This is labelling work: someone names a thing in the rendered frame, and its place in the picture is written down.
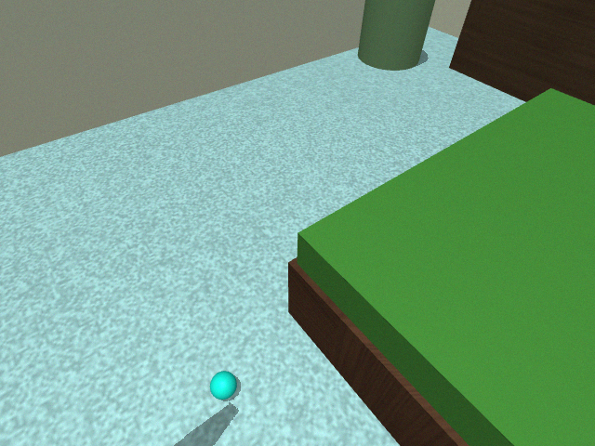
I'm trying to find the bed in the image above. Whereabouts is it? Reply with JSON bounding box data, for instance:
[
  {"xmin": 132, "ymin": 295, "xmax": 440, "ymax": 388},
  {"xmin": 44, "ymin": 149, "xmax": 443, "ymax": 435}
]
[{"xmin": 288, "ymin": 88, "xmax": 595, "ymax": 446}]

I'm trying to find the ball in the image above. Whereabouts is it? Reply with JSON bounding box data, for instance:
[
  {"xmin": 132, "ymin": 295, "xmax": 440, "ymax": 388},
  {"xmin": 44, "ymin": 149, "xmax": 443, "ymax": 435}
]
[{"xmin": 210, "ymin": 371, "xmax": 237, "ymax": 400}]

